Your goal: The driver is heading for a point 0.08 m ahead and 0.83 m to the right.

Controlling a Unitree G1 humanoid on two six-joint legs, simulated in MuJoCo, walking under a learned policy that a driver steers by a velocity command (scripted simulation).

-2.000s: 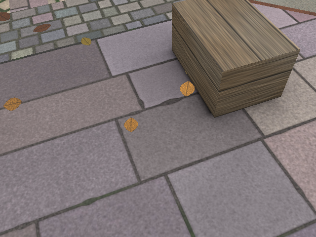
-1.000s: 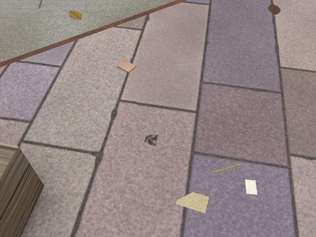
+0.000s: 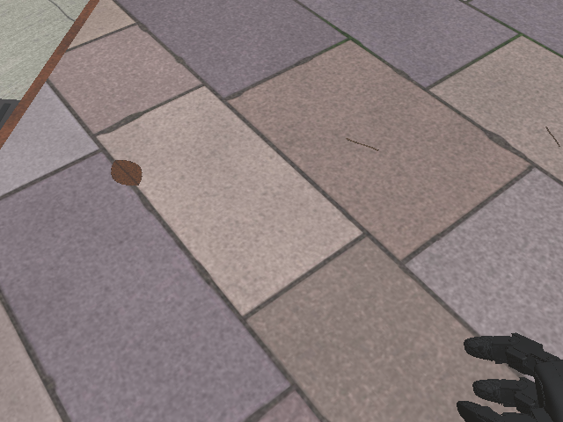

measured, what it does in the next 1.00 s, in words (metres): walks ahead, turning right: left foot, then right foot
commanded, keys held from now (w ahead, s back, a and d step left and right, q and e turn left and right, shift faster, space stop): w+e+shift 0.18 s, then w+shift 0.46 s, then shift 0.04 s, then e+shift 0.32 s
